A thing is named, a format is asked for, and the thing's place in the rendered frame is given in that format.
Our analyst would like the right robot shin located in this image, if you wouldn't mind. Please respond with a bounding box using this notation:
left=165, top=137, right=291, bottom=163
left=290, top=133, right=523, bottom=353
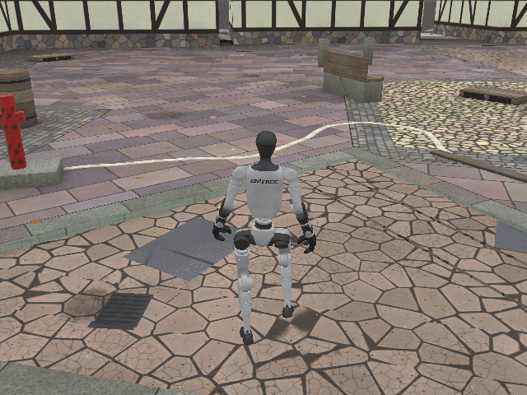
left=281, top=253, right=292, bottom=308

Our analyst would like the robot head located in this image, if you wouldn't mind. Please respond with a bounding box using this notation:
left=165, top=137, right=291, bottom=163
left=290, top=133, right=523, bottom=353
left=251, top=131, right=279, bottom=171

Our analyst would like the robot left forearm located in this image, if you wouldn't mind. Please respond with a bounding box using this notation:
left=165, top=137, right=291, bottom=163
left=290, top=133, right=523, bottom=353
left=215, top=198, right=231, bottom=228

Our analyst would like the robot right upper arm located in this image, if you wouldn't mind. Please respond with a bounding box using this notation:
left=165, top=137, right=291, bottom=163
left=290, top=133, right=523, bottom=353
left=282, top=167, right=304, bottom=215

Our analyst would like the robot left upper arm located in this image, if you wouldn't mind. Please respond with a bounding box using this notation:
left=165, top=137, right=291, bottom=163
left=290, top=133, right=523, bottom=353
left=223, top=166, right=248, bottom=211

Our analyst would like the left robot hand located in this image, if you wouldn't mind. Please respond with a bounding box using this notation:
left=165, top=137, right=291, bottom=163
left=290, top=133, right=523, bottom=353
left=212, top=223, right=231, bottom=241

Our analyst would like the right robot hand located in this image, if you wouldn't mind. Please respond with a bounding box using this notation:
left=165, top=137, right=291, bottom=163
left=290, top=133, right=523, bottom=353
left=297, top=234, right=316, bottom=253

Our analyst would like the robot right forearm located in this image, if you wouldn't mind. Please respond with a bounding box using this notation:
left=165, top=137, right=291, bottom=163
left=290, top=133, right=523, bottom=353
left=296, top=202, right=315, bottom=238

